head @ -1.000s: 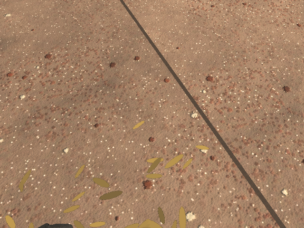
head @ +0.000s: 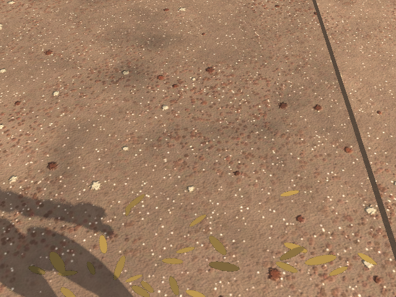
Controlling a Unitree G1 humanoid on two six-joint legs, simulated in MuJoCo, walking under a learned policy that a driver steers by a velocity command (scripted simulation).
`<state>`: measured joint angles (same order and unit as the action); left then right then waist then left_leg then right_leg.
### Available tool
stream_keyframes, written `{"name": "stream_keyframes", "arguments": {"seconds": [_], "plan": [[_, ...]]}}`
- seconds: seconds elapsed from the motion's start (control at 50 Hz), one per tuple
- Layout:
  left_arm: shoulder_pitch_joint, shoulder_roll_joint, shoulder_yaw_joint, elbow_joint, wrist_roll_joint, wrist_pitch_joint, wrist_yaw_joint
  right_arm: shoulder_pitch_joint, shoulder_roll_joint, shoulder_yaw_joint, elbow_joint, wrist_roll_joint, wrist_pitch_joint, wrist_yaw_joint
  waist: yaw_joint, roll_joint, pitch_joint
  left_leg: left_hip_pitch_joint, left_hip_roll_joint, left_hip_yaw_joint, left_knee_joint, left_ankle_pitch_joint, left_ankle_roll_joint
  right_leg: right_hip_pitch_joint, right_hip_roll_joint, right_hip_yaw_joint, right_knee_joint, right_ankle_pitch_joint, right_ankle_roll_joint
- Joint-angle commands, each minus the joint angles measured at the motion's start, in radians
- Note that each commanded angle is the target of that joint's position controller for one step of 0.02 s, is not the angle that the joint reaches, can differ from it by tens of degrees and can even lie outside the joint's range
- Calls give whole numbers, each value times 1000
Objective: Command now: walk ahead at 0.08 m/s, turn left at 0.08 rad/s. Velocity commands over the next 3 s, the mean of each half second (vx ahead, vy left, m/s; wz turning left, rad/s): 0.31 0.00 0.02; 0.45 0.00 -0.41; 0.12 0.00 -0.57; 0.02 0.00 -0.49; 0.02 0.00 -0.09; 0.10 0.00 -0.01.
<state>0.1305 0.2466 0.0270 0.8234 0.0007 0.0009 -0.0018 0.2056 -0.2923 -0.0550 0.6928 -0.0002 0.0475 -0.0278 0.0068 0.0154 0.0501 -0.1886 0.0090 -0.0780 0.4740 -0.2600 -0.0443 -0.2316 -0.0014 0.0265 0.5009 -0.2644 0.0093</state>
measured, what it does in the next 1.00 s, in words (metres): walks ahead, turning right: left foot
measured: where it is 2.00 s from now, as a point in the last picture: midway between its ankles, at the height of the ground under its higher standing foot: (218, 276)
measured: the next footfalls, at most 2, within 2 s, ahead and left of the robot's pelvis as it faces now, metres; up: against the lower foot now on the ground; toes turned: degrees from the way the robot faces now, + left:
left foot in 0.68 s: +0.39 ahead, +0.14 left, +0.00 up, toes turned -6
right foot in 1.14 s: +0.58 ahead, -0.15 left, +0.00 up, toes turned -23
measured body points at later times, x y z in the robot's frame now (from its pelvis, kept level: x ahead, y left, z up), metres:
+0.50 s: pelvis +0.12 -0.01 +0.01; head +0.14 -0.02 +0.46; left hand +0.09 +0.27 -0.11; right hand +0.31 -0.26 -0.08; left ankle +0.24 +0.16 -0.68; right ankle +0.02 -0.10 -0.74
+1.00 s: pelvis +0.38 +0.03 +0.01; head +0.40 +0.02 +0.46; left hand +0.61 +0.25 -0.09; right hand +0.35 -0.26 -0.12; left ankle +0.35 +0.15 -0.74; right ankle +0.48 -0.15 -0.68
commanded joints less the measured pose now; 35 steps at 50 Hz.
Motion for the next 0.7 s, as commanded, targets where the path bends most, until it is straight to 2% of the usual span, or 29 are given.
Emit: {"name": "stream_keyframes", "arguments": {"seconds": [0.02, 0.04, 0.06, 0.1, 0.12, 0.16, 0.18, 0.2, 0.22, 0.24, 0.26, 0.28, 0.3, 0.32, 0.36, 0.38, 0.44, 0.48, 0.52, 0.56, 0.6, 0.62, 0.64, 0.66, 0.68, 0.7], "plan": [[28, 112, 17, -30, 14, -32, -8, 21, -147, -36, -44, -15, -11, 0, 23, 79, -159, 89, 66, -57, -56, 41, 94, 30, -12, -7, -58, -21, -12], [-20, 131, 20, -32, 7, -31, -6, 29, -130, -34, -48, -14, -13, 7, -12, 76, -112, 36, 64, -89, -100, -204, 123, -3, 24, -50, 17, -127, 7], [-44, 125, 23, -38, -1, -31, -2, 50, -144, -36, -39, -17, -18, 7, -26, 112, -57, -5, 102, -162, -164, -388, 150, -70, 43, -80, 90, -184, 9], [-70, 119, 26, -60, -17, -40, 1, 104, -175, -40, -20, -5, -40, 4, -46, 210, 66, -58, 211, -344, -275, -530, 219, -188, 37, -74, 205, -194, -13], [-71, 122, 30, -67, -25, -52, -3, 110, -172, -38, -14, 0, -51, 0, -40, 227, 91, -67, 245, -386, -292, -508, 238, -215, 10, -45, 239, -195, -36], [-44, 118, 32, -60, -38, -75, -18, 91, -157, -33, -17, 9, -63, -3, -17, 220, 89, -47, 252, -368, -281, -426, 233, -208, -16, -29, 197, -236, -83], [-4, 110, 32, -41, -38, -85, -26, 53, -154, -31, -27, 19, -64, -2, 13, 196, 77, -86, 223, -312, -265, -377, 212, -108, -10, -45, 97, -188, -101], [62, 109, 36, -3, -33, -90, -32, 17, -148, -29, -36, 25, -63, 0, 50, 168, 49, -149, 177, -244, -233, -319, 187, 48, 15, -72, -2, -53, -103], [137, 122, 45, 36, -23, -90, -33, 3, -125, -24, -43, 17, -66, 0, 77, 133, 15, -206, 131, -183, -158, -256, 160, 176, 24, -62, -19, 13, -92], [243, 159, 56, 67, -20, -90, -31, -26, -70, -7, -62, 7, -72, 2, 112, 23, -17, -294, 65, -93, 33, -190, 115, 290, -77, 83, -93, -59, -114], [328, 269, 79, 77, -17, -93, -33, -35, -22, 4, -108, 11, -86, -2, 120, -237, -39, -470, -52, 47, 344, -214, 45, 379, -283, 473, -268, -282, -228], [317, 270, 76, 68, -1, -101, -37, -44, -90, -16, -123, 40, -101, -10, 116, -251, 15, -596, -37, -12, 552, -344, 43, 331, -404, 704, -357, -400, -332], [254, 211, 57, 50, -4, -107, -30, -24, -115, -25, -110, 54, -113, -5, 79, -171, 78, -662, 22, -50, 638, -263, 63, 312, -388, 643, -354, -427, -321], [223, 184, 50, 37, -6, -108, -23, -11, -108, -24, -90, 47, -121, 4, 64, -146, 82, -678, 51, -32, 652, -173, 77, 312, -338, 539, -352, -371, -284], [198, 167, 40, 27, -3, -101, -14, -32, -95, -27, -80, 20, -133, 19, 50, -107, 64, -661, 96, -9, 594, -36, 79, 306, -275, 376, -358, -156, -229], [208, 157, 36, 26, -2, -96, -12, -39, -81, -25, -79, 14, -135, 28, 52, -107, 47, -625, 99, 12, 559, 11, 70, 292, -242, 308, -368, -63, -215], [240, 164, 32, 34, -9, -85, -3, -115, -32, -7, -108, 10, -135, 43, 69, -95, 39, -556, 82, 68, 379, 112, 31, 248, -192, 173, -378, 163, -212], [262, 189, 36, 39, -12, -77, 5, -185, -4, 6, -133, 14, -143, 52, 84, -96, 49, -471, 53, 86, 230, 191, 12, 187, -174, 132, -376, 218, -208], [290, 213, 42, 44, -17, -71, 10, -229, -14, 6, -146, 20, -148, 62, 93, -101, 59, -394, 25, 96, 140, 247, 1, 145, -184, 130, -370, 223, -208], [303, 220, 47, 48, -28, -69, 13, -250, -37, 0, -157, 26, -152, 68, 81, -110, 69, -351, 20, 68, 88, 274, 11, 148, -215, 160, -354, 223, -198], [295, 229, 55, 47, -31, -65, 16, -231, -74, -12, -155, 28, -157, 68, 45, -121, 61, -301, 17, 47, 48, 254, 34, 185, -244, 183, -318, 274, -176], [286, 237, 60, 44, -30, -62, 16, -196, -95, -21, -146, 27, -159, 64, 16, -129, 38, -238, 6, 53, 38, 226, 51, 196, -245, 182, -269, 366, -164], [275, 237, 61, 40, -26, -59, 16, -110, -123, -37, -123, 25, -159, 56, -38, -127, -21, -104, -12, 69, 16, 207, 75, 184, -217, 154, -159, 510, -142], [276, 217, 54, 32, -15, -58, 14, 36, -161, -59, -86, 23, -155, 43, -112, -115, -128, 118, 0, 70, 24, 195, 102, 112, -160, 118, 31, 541, -111], [284, 135, 28, -4, 14, -56, 13, 214, -229, -76, -64, 4, -147, 29, -170, 11, -309, 417, 208, -142, 58, 94, 158, -79, -85, 84, 355, 257, -75], [435, 16, -2, -30, -20, -72, 12, 227, -292, -79, -50, -16, -141, 42, -73, 348, -458, 616, 429, -634, -127, -190, 297, -365, 54, 70, 676, -316, -31]]}}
